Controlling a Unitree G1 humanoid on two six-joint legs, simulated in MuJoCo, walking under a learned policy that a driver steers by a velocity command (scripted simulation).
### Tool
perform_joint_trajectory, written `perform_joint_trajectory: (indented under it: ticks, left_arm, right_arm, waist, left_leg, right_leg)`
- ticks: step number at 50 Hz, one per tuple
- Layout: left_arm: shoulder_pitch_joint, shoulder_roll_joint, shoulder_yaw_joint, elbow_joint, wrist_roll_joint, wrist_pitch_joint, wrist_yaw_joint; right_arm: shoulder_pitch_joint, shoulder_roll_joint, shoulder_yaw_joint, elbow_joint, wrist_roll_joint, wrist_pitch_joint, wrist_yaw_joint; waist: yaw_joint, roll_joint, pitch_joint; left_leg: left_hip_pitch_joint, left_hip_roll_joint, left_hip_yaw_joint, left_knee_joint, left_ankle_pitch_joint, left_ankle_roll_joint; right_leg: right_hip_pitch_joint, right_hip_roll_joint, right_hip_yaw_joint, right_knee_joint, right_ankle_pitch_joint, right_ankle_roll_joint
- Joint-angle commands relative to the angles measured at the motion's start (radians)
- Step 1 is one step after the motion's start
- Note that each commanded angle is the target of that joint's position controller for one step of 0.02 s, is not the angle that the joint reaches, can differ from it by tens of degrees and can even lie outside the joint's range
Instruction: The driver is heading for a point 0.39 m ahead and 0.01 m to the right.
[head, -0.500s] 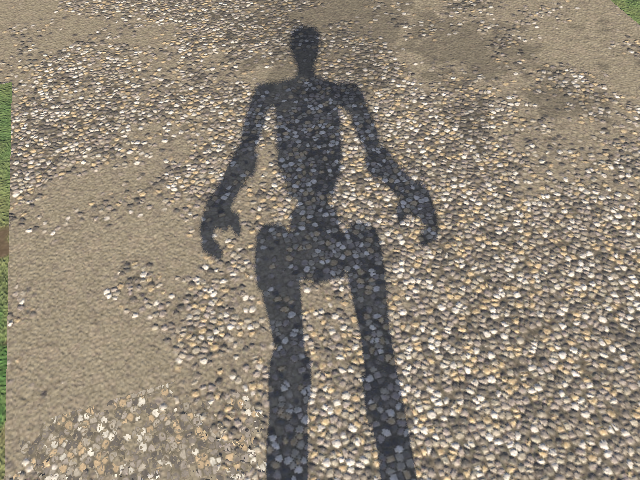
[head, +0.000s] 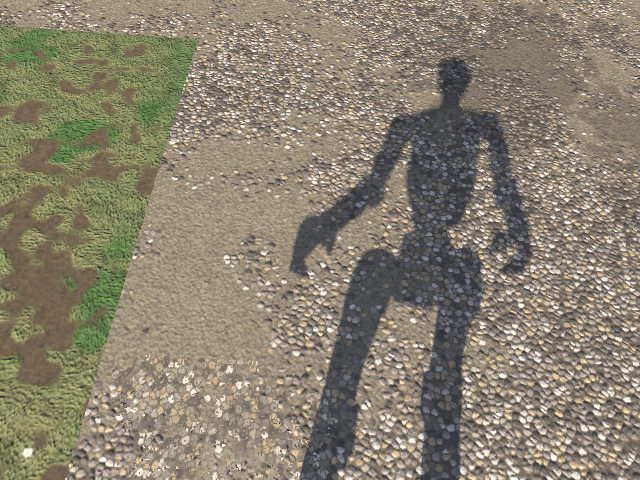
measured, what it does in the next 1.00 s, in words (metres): walks ahead: right foot, then left foot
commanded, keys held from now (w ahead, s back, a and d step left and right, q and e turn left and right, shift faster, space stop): w+q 0.12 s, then w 0.24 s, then no key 0.64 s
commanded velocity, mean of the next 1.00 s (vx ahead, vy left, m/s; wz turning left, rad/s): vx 0.23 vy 0.00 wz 0.21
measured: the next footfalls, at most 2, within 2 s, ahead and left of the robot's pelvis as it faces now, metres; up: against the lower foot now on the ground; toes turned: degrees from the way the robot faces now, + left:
right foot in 0.38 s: +0.31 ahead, -0.11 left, +0.00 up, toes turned +9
left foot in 0.78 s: +0.38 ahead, +0.14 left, +0.00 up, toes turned +8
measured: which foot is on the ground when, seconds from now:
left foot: down 0.00-0.40, up 0.42-0.76, down 0.78-1.00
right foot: up 0.00-0.36, down 0.38-1.00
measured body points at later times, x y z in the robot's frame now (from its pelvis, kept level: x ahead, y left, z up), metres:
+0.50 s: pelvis +0.21 -0.03 +0.00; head +0.24 -0.03 +0.45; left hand +0.33 +0.26 -0.09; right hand +0.32 -0.30 -0.12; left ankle +0.08 +0.09 -0.64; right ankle +0.27 -0.12 -0.73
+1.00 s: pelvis +0.33 +0.01 +0.00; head +0.34 +0.02 +0.45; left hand +0.37 +0.29 -0.14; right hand +0.54 -0.20 -0.09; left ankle +0.34 +0.13 -0.73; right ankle +0.27 -0.12 -0.73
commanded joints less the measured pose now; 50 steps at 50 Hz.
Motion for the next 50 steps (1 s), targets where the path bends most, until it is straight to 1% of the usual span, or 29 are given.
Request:
perform_joint_trajectory:
  ticks: [1, 2, 4, 7, 10, 12, 15, 17, 18, 19, 20, 21, 22, 23, 24, 25, 27, 30, 33, 35, 37, 38, 39, 40, 41, 42, 44, 46, 50]
  left_arm:
    - [-0.126, 0.13, 0.032, -0.108, 0.016, -0.061, -0.005]
    - [-0.123, 0.117, 0.03, -0.1, 0.022, -0.068, -0.008]
    - [-0.129, 0.085, 0.021, -0.092, 0.02, -0.079, -0.015]
    - [-0.17, 0.047, 0.004, -0.094, 0.013, -0.083, -0.022]
    - [-0.23, 0.034, -0.011, -0.108, 0.003, -0.089, -0.037]
    - [-0.256, 0.041, -0.014, -0.121, -0.002, -0.095, -0.046]
    - [-0.237, 0.072, -0.009, -0.125, -0.005, -0.105, -0.052]
    - [-0.156, 0.095, 0.003, -0.107, -0.003, -0.11, -0.048]
    - [-0.051, 0.122, 0.018, -0.077, 0.002, -0.111, -0.04]
    - [0.101, 0.168, 0.03, -0.06, 0.023, -0.114, -0.034]
    - [0.217, 0.262, 0.054, -0.028, 0.045, -0.105, -0.036]
    - [0.215, 0.17, 0.028, -0.017, 0.02, -0.104, -0.046]
    - [0.145, 0.117, 0.009, -0.025, 0.011, -0.098, -0.042]
    - [0.086, 0.091, -0.002, -0.037, 0.016, -0.09, -0.039]
    - [0.037, 0.062, -0.013, -0.035, 0.016, -0.084, -0.039]
    - [0.01, 0.046, -0.021, -0.035, 0.02, -0.085, -0.037]
    - [-0.017, 0.042, -0.027, -0.017, 0.026, -0.089, -0.035]
    - [-0.049, 0.076, -0.022, 0.009, 0.023, -0.081, -0.023]
    - [-0.016, 0.1, -0.018, 0.037, 0.014, -0.059, -0.017]
    - [-0.004, 0.102, -0.021, 0.055, 0.009, -0.047, -0.017]
    - [-0.021, 0.095, -0.028, 0.066, -0.002, -0.038, -0.017]
    - [-0.013, 0.075, -0.035, 0.074, -0.006, -0.036, -0.017]
    - [0.024, 0.045, -0.047, 0.083, 0.01, -0.04, -0.018]
    - [0.118, 0.028, -0.053, 0.094, 0.038, -0.047, -0.023]
    - [0.153, -0.008, -0.066, 0.108, 0.034, -0.042, -0.019]
    - [0.102, 0.013, -0.067, 0.104, 0.029, -0.028, -0.014]
    - [0.056, 0.057, -0.057, 0.11, 0.02, -0.004, -0.007]
    - [0.063, 0.066, -0.056, 0.113, 0.022, 0.01, -0.002]
    - [0.058, 0.065, -0.055, 0.138, 0.016, 0.017, 0.005]
  right_arm:
    - [0.028, -0.15, -0.032, -0.051, 0.003, -0.045, -0.017]
    - [0.03, -0.144, -0.026, -0.054, -0.003, -0.047, -0.025]
    - [0.053, -0.153, -0.029, -0.049, -0.009, -0.054, -0.035]
    - [0.083, -0.169, -0.035, -0.03, -0.001, -0.057, -0.043]
    - [0.133, -0.173, -0.036, 0.004, 0.007, -0.06, -0.041]
    - [0.16, -0.174, -0.035, 0.023, 0.01, -0.059, -0.037]
    - [0.168, -0.179, -0.037, 0.041, 0.01, -0.054, -0.034]
    - [0.151, -0.176, -0.036, 0.043, 0.01, -0.047, -0.035]
    - [0.149, -0.152, -0.027, 0.041, 0.004, -0.045, -0.035]
    - [0.135, -0.112, -0.009, 0.022, -0.01, -0.044, -0.037]
    - [0.23, -0.05, 0.01, 0.0, 0.005, -0.054, -0.044]
    - [0.226, -0.099, 0.002, 0.014, 0.006, -0.065, -0.047]
    - [0.162, -0.156, -0.016, 0.016, 0.019, -0.065, -0.043]
    - [0.116, -0.155, -0.015, 0.014, 0.013, -0.061, -0.042]
    - [0.08, -0.148, -0.016, 0.007, -0.003, -0.055, -0.04]
    - [0.08, -0.135, -0.019, 0.008, -0.009, -0.047, -0.04]
    - [0.108, -0.078, -0.006, 0.021, -0.011, -0.031, -0.04]
    - [0.066, -0.035, 0.014, 0.005, -0.019, -0.024, -0.045]
    - [0.005, -0.056, 0.01, -0.001, -0.014, -0.021, -0.042]
    - [-0.031, -0.068, 0.005, -0.01, -0.014, -0.018, -0.04]
    - [-0.041, -0.069, 0.001, -0.012, -0.019, -0.018, -0.039]
    - [-0.038, -0.077, -0.003, -0.011, -0.026, -0.021, -0.04]
    - [-0.039, -0.119, -0.012, -0.018, -0.032, -0.023, -0.047]
    - [-0.053, -0.175, -0.022, -0.034, -0.034, -0.018, -0.054]
    - [-0.074, -0.108, -0.005, -0.026, -0.031, -0.01, -0.053]
    - [-0.107, -0.061, 0.005, -0.03, -0.023, -0.006, -0.042]
    - [-0.127, -0.066, 0.004, -0.033, -0.023, -0.008, -0.028]
    - [-0.112, -0.086, -0.003, -0.016, -0.021, -0.019, -0.024]
    - [-0.116, -0.074, -0.002, 0.008, -0.02, -0.026, -0.024]
  waist:
    - [-0.035, 0.191, 0.043]
    - [-0.029, 0.189, 0.035]
    - [-0.031, 0.16, 0.018]
    - [-0.049, 0.169, 0.023]
    - [-0.085, 0.177, 0.044]
    - [-0.097, 0.171, 0.062]
    - [-0.083, 0.19, 0.07]
    - [-0.032, 0.205, 0.039]
    - [0.018, 0.185, -0.036]
    - [0.089, 0.123, -0.176]
    - [0.07, -0.18, -0.327]
    - [0.069, -0.212, -0.299]
    - [0.06, -0.119, -0.168]
    - [0.038, -0.043, -0.115]
    - [0.014, -0.005, -0.064]
    - [-0.013, -0.018, -0.054]
    - [-0.038, -0.052, -0.058]
    - [-0.044, -0.066, -0.076]
    - [-0.011, -0.057, -0.101]
    - [0.0, -0.047, -0.086]
    - [-0.018, -0.036, -0.065]
    - [-0.027, -0.022, -0.06]
    - [-0.017, 0.037, -0.075]
    - [0.046, 0.145, -0.126]
    - [0.056, 0.21, -0.171]
    - [0.036, 0.182, -0.142]
    - [0.011, 0.126, -0.077]
    - [0.013, 0.115, -0.079]
    - [0.01, 0.087, -0.105]
  left_leg:
    - [0.234, 0.279, -0.459, -0.372, -0.187, 0.186]
    - [0.213, 0.246, -0.413, -0.38, -0.106, 0.172]
    - [0.208, 0.216, -0.348, -0.376, 0.037, 0.164]
    - [0.164, 0.186, -0.283, -0.364, 0.099, 0.145]
    - [0.133, 0.197, -0.27, -0.357, 0.118, 0.142]
    - [0.142, 0.218, -0.288, -0.342, 0.126, 0.145]
    - [0.194, 0.254, -0.324, -0.306, 0.198, 0.133]
    - [0.213, 0.244, -0.311, -0.224, 0.387, 0.111]
    - [0.195, 0.193, -0.267, -0.093, 0.534, 0.087]
    - [0.078, 0.131, -0.218, 0.163, 0.503, 0.042]
    - [-0.26, -0.038, -0.117, 0.547, 0.119, -0.052]
    - [-0.381, -0.06, -0.196, 0.685, -0.272, -0.067]
    - [-0.422, -0.016, -0.206, 0.755, -0.232, -0.069]
    - [-0.396, 0.027, -0.162, 0.746, -0.183, -0.074]
    - [-0.377, 0.06, -0.123, 0.682, -0.145, -0.081]
    - [-0.324, 0.092, -0.106, 0.62, -0.108, -0.083]
    - [-0.229, 0.093, -0.075, 0.515, -0.053, -0.104]
    - [-0.147, 0.097, -0.049, 0.283, 0.053, -0.118]
    - [-0.08, 0.078, -0.028, 0.146, 0.187, -0.115]
    - [-0.059, 0.072, -0.03, 0.083, 0.201, -0.103]
    - [0.004, 0.059, -0.017, -0.034, 0.247, -0.074]
    - [0.068, 0.058, -0.022, -0.123, 0.331, -0.053]
    - [0.157, 0.125, -0.095, -0.15, 0.565, -0.028]
    - [0.273, 0.225, -0.186, -0.083, 0.768, 0.033]
    - [0.275, 0.254, -0.218, -0.067, 0.695, 0.093]
    - [0.214, 0.208, -0.201, -0.069, 0.561, 0.079]
    - [0.167, 0.133, -0.136, -0.049, 0.497, 0.029]
    - [0.156, 0.126, -0.126, -0.037, 0.555, 0.021]
    - [0.178, 0.122, -0.116, -0.01, 0.677, 0.028]
  right_leg:
    - [-0.388, -0.026, 0.082, 0.038, 0.147, -0.005]
    - [-0.339, -0.017, 0.075, 0.004, 0.217, 0.005]
    - [-0.294, 0.01, 0.057, -0.092, 0.328, 0.025]
    - [-0.208, 0.041, 0.05, -0.29, 0.429, 0.049]
    - [-0.132, 0.048, 0.042, -0.404, 0.474, 0.056]
    - [-0.114, 0.047, 0.043, -0.443, 0.467, 0.041]
    - [-0.073, 0.047, 0.038, -0.488, 0.404, 0.001]
    - [0.045, 0.07, 0.004, -0.531, 0.371, -0.039]
    - [0.204, 0.078, -0.005, -0.549, 0.382, -0.071]
    - [0.459, -0.049, 0.124, -0.516, 0.428, -0.139]
    - [0.785, -0.269, 0.538, -0.576, 0.363, -0.295]
    - [0.77, -0.328, 0.707, -0.682, 0.411, -0.318]
    - [0.647, -0.31, 0.554, -0.665, 0.498, -0.29]
    - [0.541, -0.268, 0.414, -0.656, 0.643, -0.269]
    - [0.441, -0.226, 0.317, -0.666, 0.774, -0.254]
    - [0.375, -0.193, 0.25, -0.684, 0.835, -0.236]
    - [0.287, -0.155, 0.172, -0.714, 0.945, -0.241]
    - [0.253, -0.131, 0.086, -0.721, 1.018, -0.239]
    - [0.277, -0.128, 0.07, -0.713, 0.949, -0.223]
    - [0.288, -0.14, 0.088, -0.696, 0.855, -0.218]
    - [0.274, -0.132, 0.1, -0.655, 0.728, -0.192]
    - [0.257, -0.106, 0.103, -0.625, 0.634, -0.157]
    - [0.224, -0.062, 0.086, -0.578, 0.529, -0.103]
    - [0.158, 0.01, 0.046, -0.529, 0.303, -0.053]
    - [0.156, 0.028, 0.02, -0.535, 0.159, -0.017]
    - [0.193, 0.023, 0.022, -0.569, 0.178, -0.003]
    - [0.173, 0.03, 0.017, -0.567, 0.24, -0.007]
    - [0.206, 0.02, 0.025, -0.566, 0.308, -0.007]
    - [0.255, 0.009, 0.029, -0.551, 0.409, -0.004]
